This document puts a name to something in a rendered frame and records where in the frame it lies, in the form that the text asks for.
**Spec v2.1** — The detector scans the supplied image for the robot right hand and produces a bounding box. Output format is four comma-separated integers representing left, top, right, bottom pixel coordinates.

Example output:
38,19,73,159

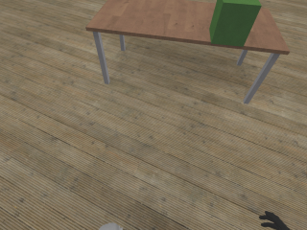
259,211,290,230

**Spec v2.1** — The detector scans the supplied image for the carton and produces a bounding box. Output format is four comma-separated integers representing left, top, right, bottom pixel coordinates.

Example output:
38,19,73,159
209,0,262,47

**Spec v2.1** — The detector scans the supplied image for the table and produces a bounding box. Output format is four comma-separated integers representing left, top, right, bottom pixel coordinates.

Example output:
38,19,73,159
85,0,290,104

